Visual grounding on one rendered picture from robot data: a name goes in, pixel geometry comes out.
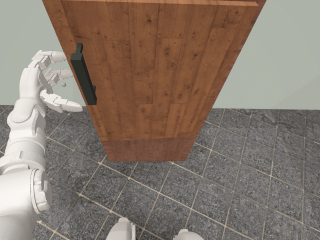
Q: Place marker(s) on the left robot forearm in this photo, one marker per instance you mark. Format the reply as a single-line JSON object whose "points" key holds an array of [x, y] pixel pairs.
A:
{"points": [[26, 145]]}

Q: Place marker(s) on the robot left upper arm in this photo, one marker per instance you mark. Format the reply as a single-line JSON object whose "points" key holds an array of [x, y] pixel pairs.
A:
{"points": [[24, 195]]}

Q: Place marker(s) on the left robot shin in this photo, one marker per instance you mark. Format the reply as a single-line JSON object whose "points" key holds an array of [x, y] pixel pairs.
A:
{"points": [[123, 219]]}

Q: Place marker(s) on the left robot hand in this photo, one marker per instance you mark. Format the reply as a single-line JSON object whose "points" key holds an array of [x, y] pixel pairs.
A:
{"points": [[33, 82]]}

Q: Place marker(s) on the right robot shin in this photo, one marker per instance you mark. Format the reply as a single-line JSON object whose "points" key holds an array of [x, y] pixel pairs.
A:
{"points": [[183, 230]]}

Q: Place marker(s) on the handle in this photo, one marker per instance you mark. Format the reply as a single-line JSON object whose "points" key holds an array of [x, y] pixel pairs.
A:
{"points": [[82, 74]]}

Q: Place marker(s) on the robot shin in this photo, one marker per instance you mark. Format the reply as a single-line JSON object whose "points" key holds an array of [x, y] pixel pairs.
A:
{"points": [[123, 219], [183, 230]]}

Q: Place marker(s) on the cupboard door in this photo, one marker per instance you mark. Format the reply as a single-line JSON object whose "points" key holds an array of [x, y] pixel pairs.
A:
{"points": [[156, 64]]}

